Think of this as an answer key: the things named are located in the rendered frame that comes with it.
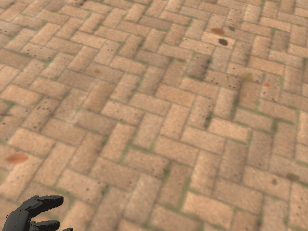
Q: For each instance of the left robot hand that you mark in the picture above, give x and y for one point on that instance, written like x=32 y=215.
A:
x=20 y=219

